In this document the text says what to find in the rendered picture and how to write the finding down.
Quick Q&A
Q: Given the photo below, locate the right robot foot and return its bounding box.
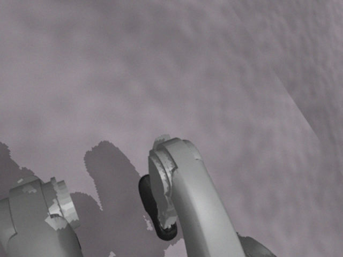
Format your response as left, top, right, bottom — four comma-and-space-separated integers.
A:
138, 175, 177, 241

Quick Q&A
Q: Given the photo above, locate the right robot hand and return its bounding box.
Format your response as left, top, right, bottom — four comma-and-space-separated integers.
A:
236, 232, 276, 257

